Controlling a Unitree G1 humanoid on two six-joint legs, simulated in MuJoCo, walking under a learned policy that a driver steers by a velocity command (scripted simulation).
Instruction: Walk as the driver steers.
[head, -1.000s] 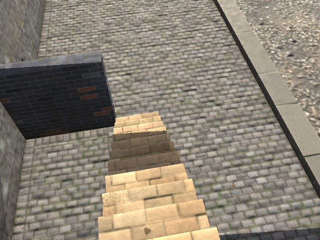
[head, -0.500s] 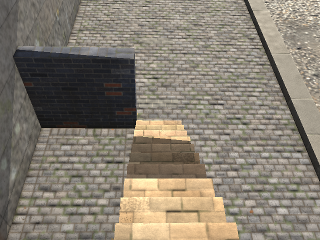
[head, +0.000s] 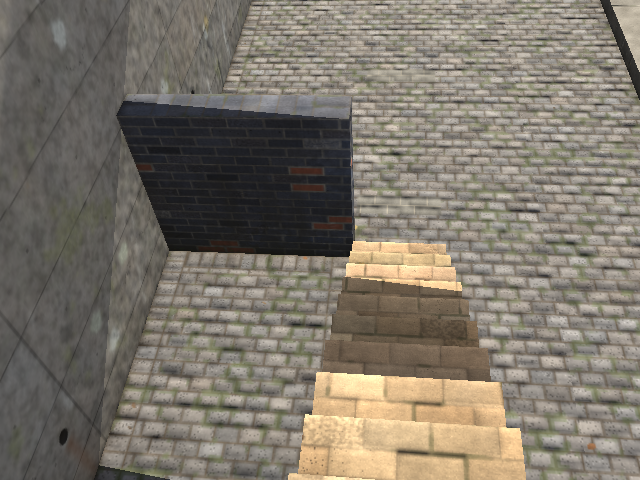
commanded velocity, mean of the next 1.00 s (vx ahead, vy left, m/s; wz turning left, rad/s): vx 0.37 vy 0.00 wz -0.24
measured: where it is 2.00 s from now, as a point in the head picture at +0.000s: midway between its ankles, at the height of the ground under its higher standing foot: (413, 473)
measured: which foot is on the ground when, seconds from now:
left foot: down 0.00-0.54, up 0.56-0.86, down 0.88-1.00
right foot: down 0.00-0.24, up 0.26-0.50, down 0.52-0.82, up 0.84-1.00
